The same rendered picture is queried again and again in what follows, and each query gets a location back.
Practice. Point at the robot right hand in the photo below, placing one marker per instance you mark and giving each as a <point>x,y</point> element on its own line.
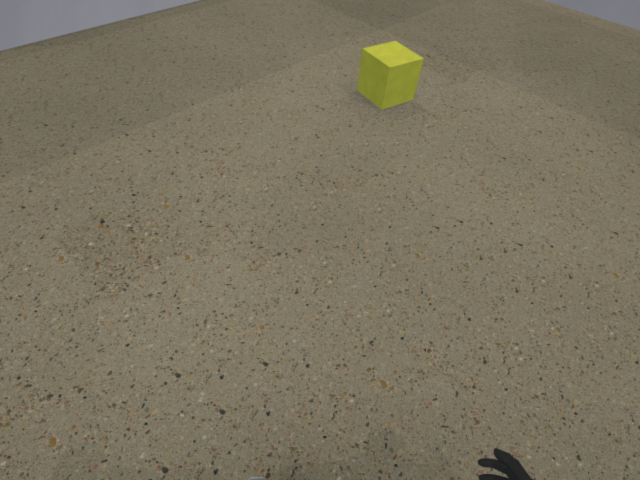
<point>506,464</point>

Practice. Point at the carton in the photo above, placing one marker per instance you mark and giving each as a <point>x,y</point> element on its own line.
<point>389,74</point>

